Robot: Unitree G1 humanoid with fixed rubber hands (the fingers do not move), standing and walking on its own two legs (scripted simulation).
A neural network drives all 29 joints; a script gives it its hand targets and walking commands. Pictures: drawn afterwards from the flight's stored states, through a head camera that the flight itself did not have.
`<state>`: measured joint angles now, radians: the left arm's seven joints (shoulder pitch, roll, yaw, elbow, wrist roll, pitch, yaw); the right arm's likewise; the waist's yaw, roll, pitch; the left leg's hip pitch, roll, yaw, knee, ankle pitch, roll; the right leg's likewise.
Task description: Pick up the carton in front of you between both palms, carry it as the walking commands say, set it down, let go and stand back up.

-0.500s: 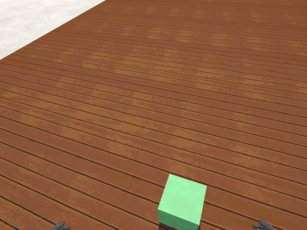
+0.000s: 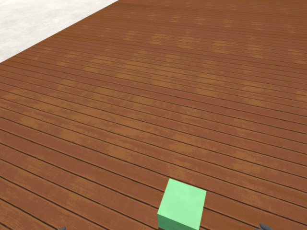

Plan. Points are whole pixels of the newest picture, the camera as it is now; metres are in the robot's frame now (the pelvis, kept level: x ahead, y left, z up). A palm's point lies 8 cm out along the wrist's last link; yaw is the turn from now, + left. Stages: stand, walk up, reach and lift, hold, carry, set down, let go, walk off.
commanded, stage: stand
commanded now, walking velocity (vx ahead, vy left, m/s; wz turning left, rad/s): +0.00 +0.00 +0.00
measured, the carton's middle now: (181, 209) +0.41 -0.10 -0.65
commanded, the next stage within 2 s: none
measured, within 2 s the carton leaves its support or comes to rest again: neither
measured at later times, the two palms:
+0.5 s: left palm out of the picture +0.07 +0.31 -0.09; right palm out of the picture +0.08 -0.30 -0.10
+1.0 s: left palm out of the picture +0.07 +0.32 -0.09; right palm out of the picture +0.06 -0.30 -0.10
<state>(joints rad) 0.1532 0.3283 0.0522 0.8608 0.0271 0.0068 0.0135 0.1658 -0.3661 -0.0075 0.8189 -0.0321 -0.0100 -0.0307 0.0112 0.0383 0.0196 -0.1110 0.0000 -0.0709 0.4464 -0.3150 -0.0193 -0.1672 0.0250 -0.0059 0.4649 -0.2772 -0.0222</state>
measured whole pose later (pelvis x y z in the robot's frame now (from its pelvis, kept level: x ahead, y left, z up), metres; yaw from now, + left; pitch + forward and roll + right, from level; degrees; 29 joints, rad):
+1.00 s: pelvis -0.03 +0.00 +0.01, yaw -1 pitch -2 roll +0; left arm 0.11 0.38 0.02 1.04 0.01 -0.01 0.00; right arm 0.14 -0.39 0.00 1.01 -0.02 -0.02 -0.02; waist 0.01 0.02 0.04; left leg -0.08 0.00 -0.06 0.34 -0.22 -0.01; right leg -0.14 0.02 0.01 0.36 -0.18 -0.02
